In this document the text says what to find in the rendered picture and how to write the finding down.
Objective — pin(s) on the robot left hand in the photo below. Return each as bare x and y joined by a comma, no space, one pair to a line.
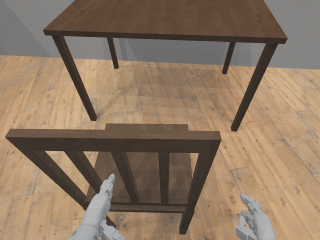
98,210

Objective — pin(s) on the table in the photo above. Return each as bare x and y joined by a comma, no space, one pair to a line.
241,21

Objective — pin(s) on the left robot forearm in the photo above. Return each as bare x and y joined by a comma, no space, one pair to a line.
85,232

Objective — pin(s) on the robot right hand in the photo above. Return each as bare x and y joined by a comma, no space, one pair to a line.
260,226

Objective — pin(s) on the chair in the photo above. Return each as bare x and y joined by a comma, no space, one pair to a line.
151,164

